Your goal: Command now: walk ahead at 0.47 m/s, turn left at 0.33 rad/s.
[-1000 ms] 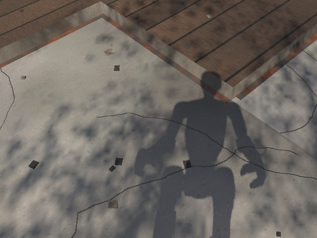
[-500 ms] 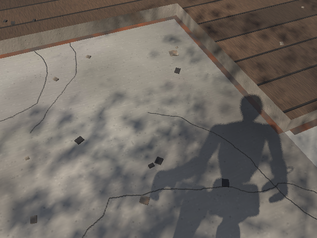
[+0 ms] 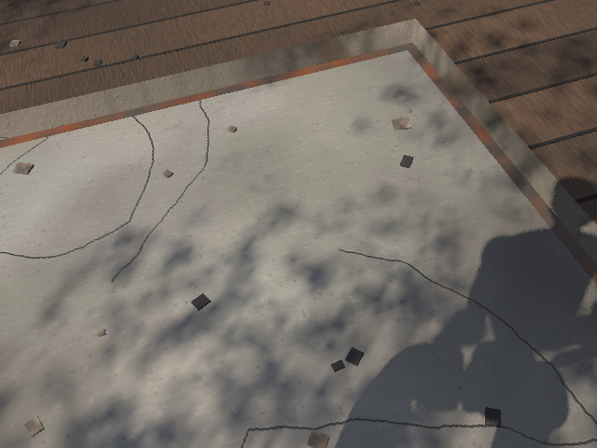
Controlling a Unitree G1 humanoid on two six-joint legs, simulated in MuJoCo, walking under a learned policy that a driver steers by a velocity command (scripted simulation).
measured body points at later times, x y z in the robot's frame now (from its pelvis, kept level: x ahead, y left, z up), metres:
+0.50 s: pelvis +0.28 +0.06 +0.00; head +0.31 +0.08 +0.45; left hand +0.40 +0.35 -0.11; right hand +0.35 -0.21 -0.12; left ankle +0.22 +0.09 -0.74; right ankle +0.48 -0.08 -0.67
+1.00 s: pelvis +0.57 +0.11 +0.00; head +0.60 +0.11 +0.45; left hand +0.45 +0.36 -0.11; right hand +0.84 -0.04 -0.12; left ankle +0.56 +0.26 -0.66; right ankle +0.59 +0.02 -0.74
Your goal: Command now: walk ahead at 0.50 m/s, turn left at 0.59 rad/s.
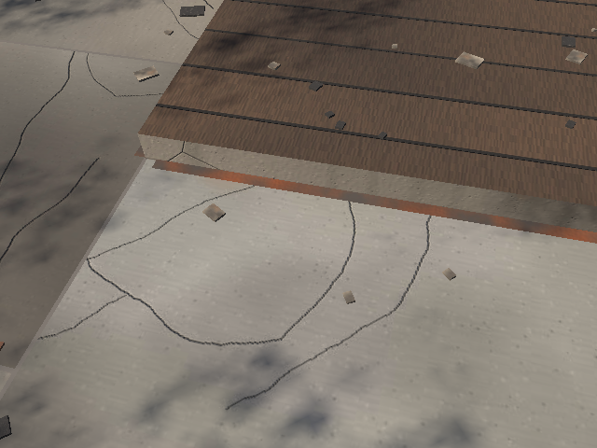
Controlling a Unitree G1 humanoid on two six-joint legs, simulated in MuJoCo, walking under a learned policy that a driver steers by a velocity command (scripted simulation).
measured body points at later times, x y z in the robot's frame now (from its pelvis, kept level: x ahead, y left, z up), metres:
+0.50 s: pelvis +0.26 +0.07 +0.00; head +0.29 +0.09 +0.45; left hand +0.33 +0.36 -0.12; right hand +0.39 -0.19 -0.12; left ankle +0.24 +0.10 -0.75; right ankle +0.39 -0.09 -0.67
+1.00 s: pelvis +0.55 +0.12 +0.00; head +0.58 +0.12 +0.45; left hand +0.45 +0.39 -0.11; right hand +0.80 -0.05 -0.13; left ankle +0.48 +0.22 -0.66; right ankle +0.60 +0.04 -0.75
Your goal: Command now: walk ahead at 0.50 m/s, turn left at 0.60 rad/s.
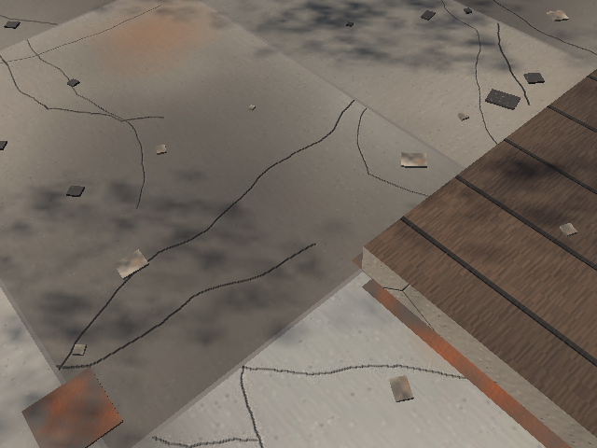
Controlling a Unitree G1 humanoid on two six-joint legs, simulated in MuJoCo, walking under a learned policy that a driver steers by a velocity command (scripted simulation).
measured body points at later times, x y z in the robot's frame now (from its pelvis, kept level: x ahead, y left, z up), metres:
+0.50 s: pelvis +0.26 +0.08 +0.00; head +0.29 +0.10 +0.44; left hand +0.30 +0.36 -0.12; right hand +0.42 -0.17 -0.12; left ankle +0.26 +0.12 -0.74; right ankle +0.32 -0.09 -0.67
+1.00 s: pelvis +0.55 +0.13 -0.01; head +0.58 +0.13 +0.44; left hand +0.50 +0.42 -0.11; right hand +0.76 -0.07 -0.14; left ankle +0.42 +0.19 -0.66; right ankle +0.63 +0.07 -0.74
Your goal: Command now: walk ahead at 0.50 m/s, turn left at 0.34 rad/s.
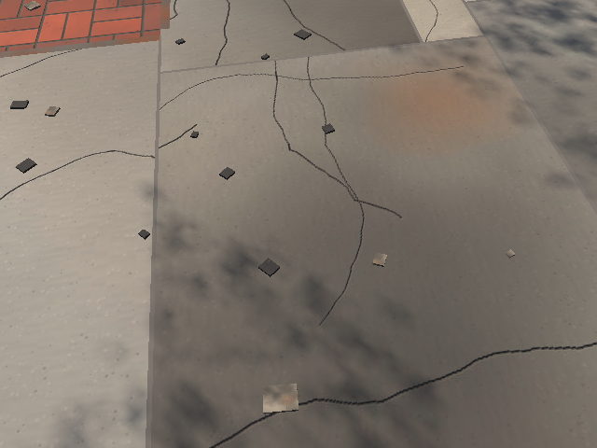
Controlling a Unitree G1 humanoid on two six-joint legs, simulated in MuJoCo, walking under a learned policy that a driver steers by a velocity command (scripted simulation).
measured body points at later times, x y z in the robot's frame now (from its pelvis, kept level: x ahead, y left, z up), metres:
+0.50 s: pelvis +0.25 +0.05 +0.01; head +0.27 +0.07 +0.45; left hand +0.30 +0.32 -0.13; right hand +0.35 -0.21 -0.12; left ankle +0.27 +0.12 -0.74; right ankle +0.24 -0.10 -0.67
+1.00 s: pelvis +0.52 +0.04 +0.00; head +0.55 +0.03 +0.45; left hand +0.54 +0.33 -0.10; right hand +0.66 -0.22 -0.14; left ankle +0.43 +0.14 -0.65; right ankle +0.57 -0.05 -0.74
